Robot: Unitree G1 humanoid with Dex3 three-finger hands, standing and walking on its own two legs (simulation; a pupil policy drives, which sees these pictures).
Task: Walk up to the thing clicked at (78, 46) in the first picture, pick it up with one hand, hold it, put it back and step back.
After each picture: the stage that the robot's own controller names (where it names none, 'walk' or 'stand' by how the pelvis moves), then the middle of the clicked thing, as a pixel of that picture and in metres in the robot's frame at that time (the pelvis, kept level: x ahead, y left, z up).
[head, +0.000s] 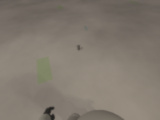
stand; (78, 47) +1.49 +0.35 -0.72
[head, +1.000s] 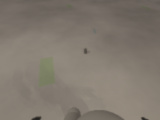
walk; (85, 51) +1.37 +0.17 -0.70
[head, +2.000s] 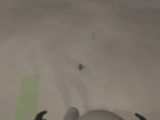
walk; (80, 66) +0.87 +0.16 -0.71
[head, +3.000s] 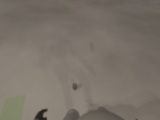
walk; (74, 86) +0.51 +0.18 -0.71
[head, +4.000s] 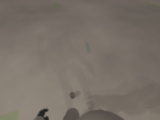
stand; (72, 95) +0.35 +0.21 -0.71
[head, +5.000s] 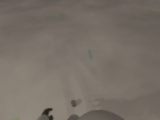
stand; (73, 103) +0.31 +0.21 -0.72
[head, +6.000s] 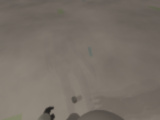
stand; (74, 99) +0.33 +0.21 -0.72
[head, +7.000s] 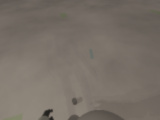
stand; (74, 101) +0.34 +0.21 -0.72
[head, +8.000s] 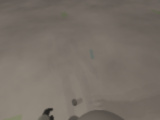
stand; (74, 102) +0.32 +0.21 -0.73
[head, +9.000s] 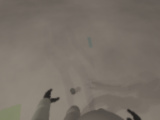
go down; (72, 91) +0.35 +0.21 -0.70
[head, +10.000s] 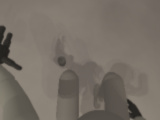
go down; (62, 61) +0.42 +0.22 -0.29
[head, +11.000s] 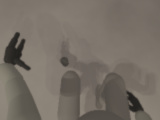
close in; (64, 62) +0.42 +0.21 -0.30
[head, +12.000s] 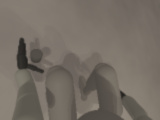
close in; (36, 56) +0.41 +0.25 -0.22
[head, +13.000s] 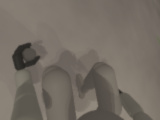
close; (29, 56) +0.41 +0.27 -0.22
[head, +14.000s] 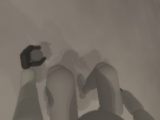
lift; (36, 56) +0.39 +0.25 -0.23
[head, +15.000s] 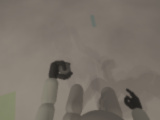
lift; (65, 71) +0.33 +0.19 -0.01
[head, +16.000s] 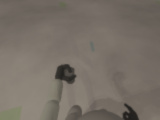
hold; (69, 75) +0.32 +0.17 +0.00
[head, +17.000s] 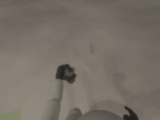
hold; (70, 75) +0.32 +0.17 +0.00
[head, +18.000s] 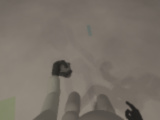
crouch; (66, 70) +0.36 +0.19 -0.06
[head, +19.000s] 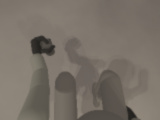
lower; (48, 47) +0.48 +0.26 -0.09
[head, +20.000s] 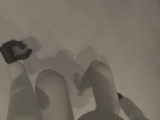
lower; (21, 51) +0.44 +0.27 -0.23
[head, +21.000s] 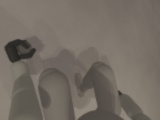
lower; (25, 50) +0.44 +0.28 -0.23
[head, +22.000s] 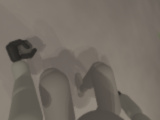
lower; (26, 50) +0.43 +0.27 -0.23
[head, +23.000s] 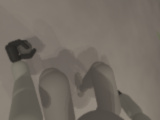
lower; (25, 50) +0.43 +0.27 -0.23
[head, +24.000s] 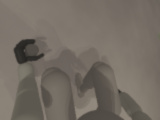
open; (31, 52) +0.42 +0.25 -0.23
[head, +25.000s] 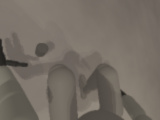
stand; (41, 50) +0.43 +0.24 -0.23
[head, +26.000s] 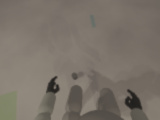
stand; (74, 76) +0.41 +0.18 -0.52
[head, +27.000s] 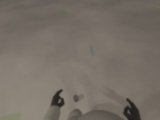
stand; (75, 98) +0.37 +0.18 -0.66
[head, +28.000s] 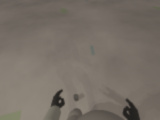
stand; (76, 97) +0.37 +0.18 -0.67
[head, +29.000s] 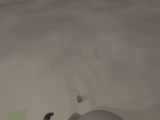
stand; (79, 99) +0.39 +0.17 -0.72
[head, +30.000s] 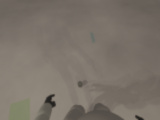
walk; (80, 84) +0.42 +0.12 -0.70
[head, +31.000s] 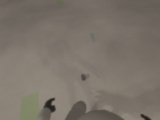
walk; (83, 77) +0.60 +0.17 -0.70
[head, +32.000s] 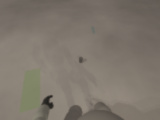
walk; (80, 60) +0.93 +0.18 -0.70
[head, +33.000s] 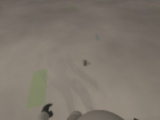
stand; (85, 63) +1.03 +0.16 -0.71
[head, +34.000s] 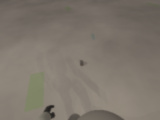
stand; (81, 63) +1.02 +0.21 -0.72
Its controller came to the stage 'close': yes
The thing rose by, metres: 0.71
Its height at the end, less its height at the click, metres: +0.00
